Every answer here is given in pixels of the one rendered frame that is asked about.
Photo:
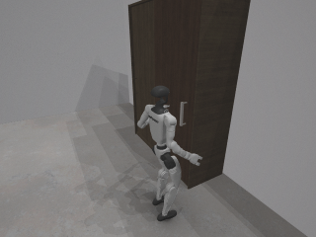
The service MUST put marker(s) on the left robot upper arm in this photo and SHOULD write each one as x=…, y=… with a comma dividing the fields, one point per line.
x=144, y=117

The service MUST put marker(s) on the handle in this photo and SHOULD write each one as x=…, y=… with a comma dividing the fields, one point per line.
x=133, y=83
x=182, y=113

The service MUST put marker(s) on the robot right forearm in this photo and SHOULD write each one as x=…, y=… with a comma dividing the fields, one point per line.
x=178, y=150

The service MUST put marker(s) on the robot right hand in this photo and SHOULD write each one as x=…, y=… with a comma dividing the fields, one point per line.
x=195, y=158

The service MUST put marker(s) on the robot thigh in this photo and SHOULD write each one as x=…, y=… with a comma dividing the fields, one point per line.
x=164, y=172
x=175, y=171

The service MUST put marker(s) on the wardrobe door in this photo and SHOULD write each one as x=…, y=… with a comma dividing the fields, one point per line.
x=143, y=30
x=176, y=38

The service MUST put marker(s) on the right robot upper arm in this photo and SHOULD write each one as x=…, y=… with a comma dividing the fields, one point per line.
x=170, y=122

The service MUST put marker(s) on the robot right thigh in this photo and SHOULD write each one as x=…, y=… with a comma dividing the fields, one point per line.
x=175, y=171

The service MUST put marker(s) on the robot left thigh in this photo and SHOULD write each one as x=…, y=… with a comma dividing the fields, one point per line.
x=164, y=172

